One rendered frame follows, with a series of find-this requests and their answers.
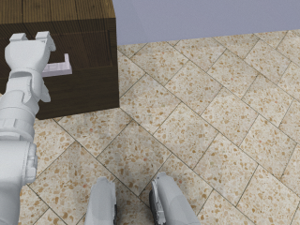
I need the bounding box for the handle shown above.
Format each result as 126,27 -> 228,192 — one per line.
41,53 -> 72,78

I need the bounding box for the cabinet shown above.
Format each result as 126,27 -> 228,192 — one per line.
0,0 -> 120,120

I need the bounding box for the left robot hand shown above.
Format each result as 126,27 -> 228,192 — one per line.
5,31 -> 56,102

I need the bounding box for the drawer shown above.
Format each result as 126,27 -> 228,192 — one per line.
0,30 -> 112,78

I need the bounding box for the robot left thigh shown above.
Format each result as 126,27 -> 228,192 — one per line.
83,180 -> 116,225

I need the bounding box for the left robot upper arm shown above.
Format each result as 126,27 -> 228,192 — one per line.
0,141 -> 38,225

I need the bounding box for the robot left forearm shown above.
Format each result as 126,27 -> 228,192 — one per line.
0,67 -> 43,143

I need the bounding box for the right robot foot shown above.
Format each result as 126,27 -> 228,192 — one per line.
149,189 -> 167,225

